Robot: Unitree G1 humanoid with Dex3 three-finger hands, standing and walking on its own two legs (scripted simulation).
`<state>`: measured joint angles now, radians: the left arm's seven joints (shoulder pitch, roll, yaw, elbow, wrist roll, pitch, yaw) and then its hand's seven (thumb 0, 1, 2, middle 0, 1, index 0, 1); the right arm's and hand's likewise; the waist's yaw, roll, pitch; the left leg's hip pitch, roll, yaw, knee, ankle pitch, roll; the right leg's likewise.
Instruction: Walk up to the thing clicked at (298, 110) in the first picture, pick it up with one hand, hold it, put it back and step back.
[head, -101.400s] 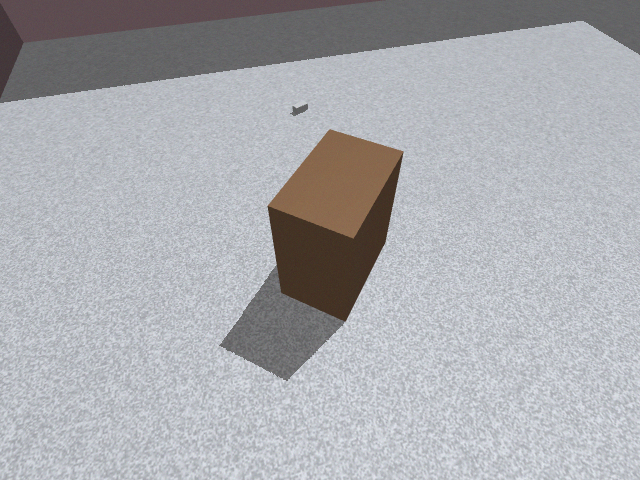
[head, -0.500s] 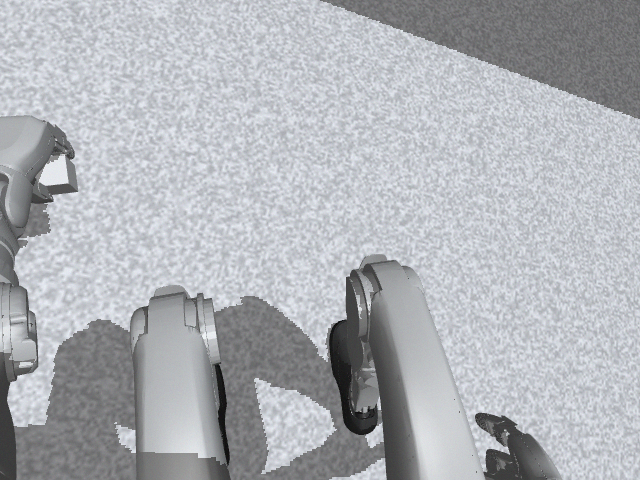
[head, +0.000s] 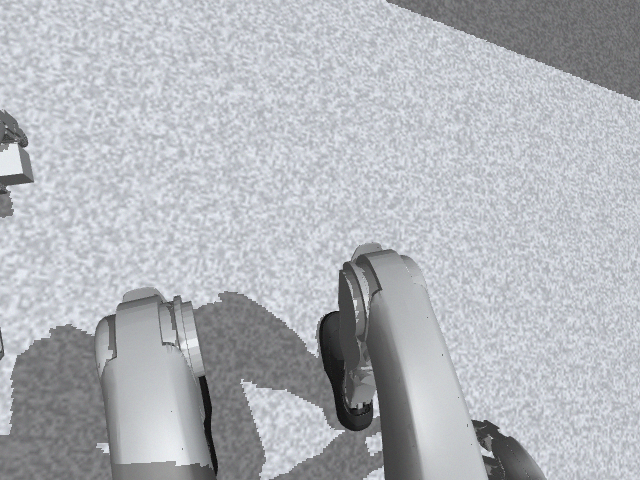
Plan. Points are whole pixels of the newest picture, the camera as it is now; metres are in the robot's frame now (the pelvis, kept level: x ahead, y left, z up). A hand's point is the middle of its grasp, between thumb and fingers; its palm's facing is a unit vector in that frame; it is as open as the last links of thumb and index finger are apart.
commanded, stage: lower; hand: left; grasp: from above
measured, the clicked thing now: out of the picture +0.49 +0.34 -0.21
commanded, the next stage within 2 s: rest in 0.32 s
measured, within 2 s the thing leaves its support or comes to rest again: rests again in 1.36 s
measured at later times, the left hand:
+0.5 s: hand (5, 182) +0.47 +0.33 -0.22, palm faces -0.46 -0.07 -0.88, open 6.8 cm
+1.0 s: hand (22, 186) +0.48 +0.32 -0.26, palm faces -0.46 -0.09 -0.88, open 6.8 cm
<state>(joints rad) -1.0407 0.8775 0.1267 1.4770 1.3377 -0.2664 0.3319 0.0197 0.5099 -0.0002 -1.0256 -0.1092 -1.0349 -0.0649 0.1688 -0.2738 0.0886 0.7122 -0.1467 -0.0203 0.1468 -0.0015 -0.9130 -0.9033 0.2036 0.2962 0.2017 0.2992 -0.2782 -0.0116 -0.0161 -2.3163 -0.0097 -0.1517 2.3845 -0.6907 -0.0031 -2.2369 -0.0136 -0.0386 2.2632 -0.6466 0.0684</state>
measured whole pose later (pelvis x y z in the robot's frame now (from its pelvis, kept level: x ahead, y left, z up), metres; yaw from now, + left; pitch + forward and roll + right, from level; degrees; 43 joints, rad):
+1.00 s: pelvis +0.00 +0.00 -0.04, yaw -5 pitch +30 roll -14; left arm -1.06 1.06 0.18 1.66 1.39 -0.30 0.51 0.02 0.51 0.00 -1.02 -0.13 -1.03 -0.08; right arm 0.12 -0.32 0.22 0.65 -0.24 -0.08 0.17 0.00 -0.90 -0.90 0.20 0.30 0.20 0.30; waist -0.36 -0.11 0.12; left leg -2.37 -0.01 -0.24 2.54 -0.72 -0.01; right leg -2.27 0.02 -0.10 2.36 -0.64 0.07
